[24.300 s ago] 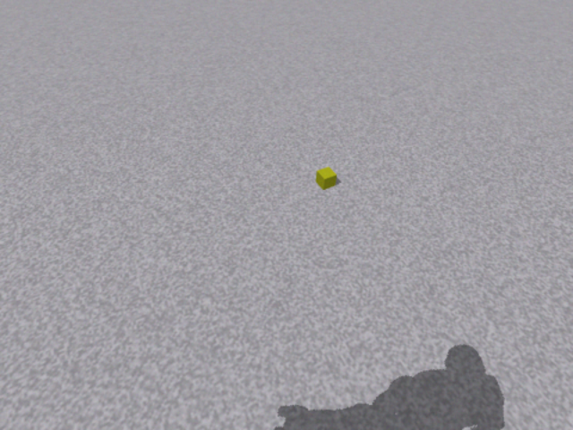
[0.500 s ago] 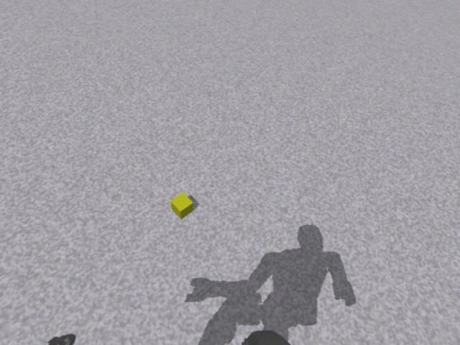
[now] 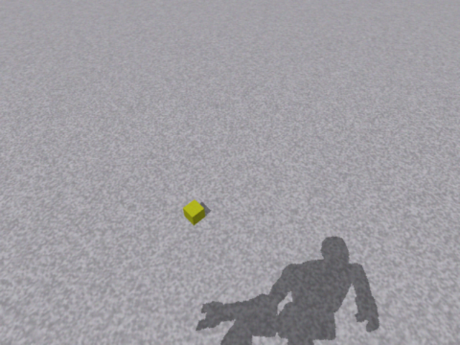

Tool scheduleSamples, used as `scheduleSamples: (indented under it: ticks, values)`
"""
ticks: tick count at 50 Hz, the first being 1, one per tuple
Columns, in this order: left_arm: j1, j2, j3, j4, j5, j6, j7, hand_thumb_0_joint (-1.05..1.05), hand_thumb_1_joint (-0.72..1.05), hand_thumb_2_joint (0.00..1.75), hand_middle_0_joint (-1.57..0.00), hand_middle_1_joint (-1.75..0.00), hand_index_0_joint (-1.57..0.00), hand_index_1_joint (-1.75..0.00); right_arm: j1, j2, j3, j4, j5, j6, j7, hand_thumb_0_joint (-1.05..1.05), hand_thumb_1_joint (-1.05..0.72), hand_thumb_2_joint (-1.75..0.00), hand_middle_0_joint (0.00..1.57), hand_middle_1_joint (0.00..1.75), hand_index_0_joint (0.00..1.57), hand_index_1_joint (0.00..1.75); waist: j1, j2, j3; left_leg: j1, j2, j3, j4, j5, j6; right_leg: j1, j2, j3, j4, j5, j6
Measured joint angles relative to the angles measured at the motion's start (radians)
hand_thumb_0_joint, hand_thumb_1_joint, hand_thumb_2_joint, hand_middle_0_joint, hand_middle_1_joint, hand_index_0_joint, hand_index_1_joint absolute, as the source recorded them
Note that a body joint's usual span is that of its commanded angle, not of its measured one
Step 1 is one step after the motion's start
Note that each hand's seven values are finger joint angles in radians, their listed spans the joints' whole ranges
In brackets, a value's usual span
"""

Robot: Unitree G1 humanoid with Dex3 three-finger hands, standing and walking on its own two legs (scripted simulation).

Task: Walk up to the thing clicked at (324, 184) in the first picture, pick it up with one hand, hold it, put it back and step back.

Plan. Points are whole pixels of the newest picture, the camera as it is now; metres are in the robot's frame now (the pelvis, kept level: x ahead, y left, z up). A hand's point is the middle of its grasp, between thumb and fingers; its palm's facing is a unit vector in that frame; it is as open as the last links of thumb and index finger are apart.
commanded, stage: walk up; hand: left
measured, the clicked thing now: (194, 212) +0.85 +0.21 -0.72
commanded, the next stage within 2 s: stand in 0.84 s
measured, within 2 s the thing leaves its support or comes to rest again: neither
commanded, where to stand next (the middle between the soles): +0.47 -0.03 m, yaw -2 degrees
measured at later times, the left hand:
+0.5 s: hand out of the picture +0.14 +0.24 -0.14, palm faces +0.05 -0.94 -0.33, open 7.4 cm
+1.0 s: hand out of the picture +0.10 +0.25 -0.14, palm faces +0.03 -0.94 -0.34, open 7.4 cm
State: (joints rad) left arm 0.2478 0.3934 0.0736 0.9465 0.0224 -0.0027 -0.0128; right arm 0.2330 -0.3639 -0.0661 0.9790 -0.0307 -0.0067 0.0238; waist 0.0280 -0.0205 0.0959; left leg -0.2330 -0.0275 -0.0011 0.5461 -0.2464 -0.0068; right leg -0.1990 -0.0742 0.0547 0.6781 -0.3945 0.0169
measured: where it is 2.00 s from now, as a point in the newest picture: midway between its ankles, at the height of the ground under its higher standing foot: outside the picture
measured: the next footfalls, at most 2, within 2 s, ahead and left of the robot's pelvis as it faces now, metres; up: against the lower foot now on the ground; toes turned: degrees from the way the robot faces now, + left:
right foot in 0.22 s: +0.08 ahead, -0.14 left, +0.00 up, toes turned -1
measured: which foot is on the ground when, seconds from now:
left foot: down 0.00-1.00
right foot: up 0.00-0.20, down 0.22-1.00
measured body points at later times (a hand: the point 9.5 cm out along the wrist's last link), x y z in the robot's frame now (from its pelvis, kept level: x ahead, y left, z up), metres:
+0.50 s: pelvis +0.04 -0.01 +0.00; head +0.05 -0.01 +0.45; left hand +0.14 +0.29 -0.12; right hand +0.11 -0.31 -0.12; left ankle +0.03 +0.12 -0.73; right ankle +0.04 -0.14 -0.73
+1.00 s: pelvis +0.03 -0.01 +0.02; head +0.05 -0.01 +0.47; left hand +0.10 +0.30 -0.11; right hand +0.16 -0.30 -0.11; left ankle +0.03 +0.12 -0.73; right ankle +0.04 -0.14 -0.73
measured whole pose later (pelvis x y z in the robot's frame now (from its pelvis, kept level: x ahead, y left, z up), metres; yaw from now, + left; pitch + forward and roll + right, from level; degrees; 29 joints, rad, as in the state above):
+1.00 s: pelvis +0.03 -0.01 +0.02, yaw +2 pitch -3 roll +0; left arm 0.09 0.35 0.02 1.13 0.01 -0.01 -0.01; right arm 0.05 -0.34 -0.01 1.10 -0.01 -0.02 0.01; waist 0.02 0.00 0.07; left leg -0.10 0.01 -0.03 0.35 -0.20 -0.02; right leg -0.12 -0.04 -0.04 0.35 -0.18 0.02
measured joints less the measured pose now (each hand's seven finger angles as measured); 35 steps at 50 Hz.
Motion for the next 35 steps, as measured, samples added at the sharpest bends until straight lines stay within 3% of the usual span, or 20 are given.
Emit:
scheduleSamples:
  ticks: [3, 5, 9, 12, 14, 17, 19, 22, 35]
  values:
    - [-0.023, 0.012, -0.003, 0.01, -0.007, 0.016, 0.005, 0.01, 0.91, 0.9, -0.2, -0.3, -0.2, -0.3, 0.009, 0.025, 0.007, -0.012, -0.002, -0.017, 0.005, 0.01, -0.9, -0.9, 0.2, 0.3, 0.2, 0.3, -0.024, 0.002, -0.011, 0.003, 0.02, -0.015, -0.004, -0.016, 0.015, -0.069, 0.053, -0.006, 0.158, -0.118, -0.033]
    - [-0.034, 0.021, -0.001, 0.006, -0.009, 0.014, 0.003, 0.01, 0.91, 0.9, -0.2, -0.3, -0.2, -0.3, 0.015, 0.034, 0.013, -0.018, -0.004, -0.019, 0.003, 0.01, -0.9, -0.9, 0.21, 0.3, 0.2, 0.3, -0.028, -0.006, -0.017, 0.016, 0.03, -0.015, -0.025, -0.012, 0.011, -0.1, 0.06, -0.02, 0.188, -0.129, -0.043]
    - [-0.059, 0.021, 0.001, -0.002, -0.011, 0.0, -0.004, 0.01, 0.91, 0.9, -0.2, -0.3, -0.2, -0.3, 0.008, 0.023, 0.018, -0.021, -0.006, -0.019, -0.002, 0.01, -0.9, -0.9, 0.21, 0.3, 0.21, 0.3, -0.04, -0.006, -0.012, 0.023, 0.042, -0.018, -0.022, -0.02, -0.006, -0.095, 0.048, -0.051, 0.043, -0.057, -0.038]
    - [-0.081, 0.003, 0.002, 0.006, -0.003, -0.018, 0.004, 0.01, 0.91, 0.9, -0.2, -0.3, -0.2, -0.3, -0.012, 0.0, 0.02, -0.017, 0.012, -0.001, -0.011, 0.01, -0.9, -0.9, 0.21, 0.3, 0.2, 0.3, -0.038, 0.023, 0.001, 0.001, 0.065, -0.03, 0.058, -0.067, -0.025, -0.046, 0.065, -0.07, -0.112, 0.141, -0.025]
    - [-0.088, -0.02, -0.006, 0.016, 0.005, -0.02, 0.007, 0.0, 0.91, 0.9, -0.2, -0.3, -0.2, -0.3, -0.024, -0.01, 0.02, -0.009, 0.023, 0.015, -0.022, 0.01, -0.9, -0.9, 0.21, 0.3, 0.2, 0.3, -0.041, 0.051, -0.005, -0.023, 0.065, -0.07, 0.121, -0.129, -0.009, -0.041, 0.079, -0.088, -0.106, 0.127, -0.024]
    - [-0.097, -0.043, -0.02, 0.027, 0.01, -0.009, 0.001, 0.0, 0.91, 0.9, -0.2, -0.3, -0.2, -0.3, -0.03, -0.015, 0.022, 0.004, 0.026, 0.019, -0.025, 0.01, -0.9, -0.9, 0.2, 0.3, 0.2, 0.3, -0.027, 0.042, -0.026, -0.035, 0.035, -0.059, 0.178, -0.233, 0.0, -0.041, 0.057, -0.079, -0.097, 0.104, -0.027]
    - [-0.106, -0.059, -0.027, 0.032, 0.01, -0.009, 0.001, 0.01, 0.91, 0.9, -0.2, -0.3, -0.21, -0.3, -0.032, -0.022, 0.023, 0.013, 0.025, 0.011, -0.024, 0.01, -0.9, -0.9, 0.2, 0.3, 0.2, 0.3, -0.029, 0.047, -0.035, -0.021, 0.033, -0.05, 0.139, -0.205, 0.007, -0.039, 0.047, -0.084, -0.101, 0.099, -0.019]
    - [-0.133, -0.067, -0.03, 0.04, 0.001, -0.01, -0.001, 0.01, 0.9, 0.9, -0.2, -0.3, -0.21, -0.3, -0.042, -0.02, 0.025, 0.035, 0.019, -0.002, -0.028, 0.01, -0.9, -0.9, 0.2, 0.3, 0.2, 0.3, -0.03, 0.043, -0.026, 0.025, 0.035, -0.036, 0.017, -0.052, -0.004, -0.039, 0.034, -0.091, -0.085, 0.084, -0.006]
    - [-0.195, -0.026, -0.026, 0.1, -0.022, 0.002, 0.006, 0.01, 0.91, 0.9, -0.2, -0.3, -0.2, -0.3, -0.131, 0.04, 0.047, 0.088, 0.015, -0.005, -0.024, 0.01, -0.9, -0.9, 0.21, 0.3, 0.2, 0.3, -0.02, -0.006, -0.021, 0.067, 0.036, -0.029, -0.058, -0.033, -0.005, 0.021, 0.036, -0.087, -0.206, 0.144, 0.007]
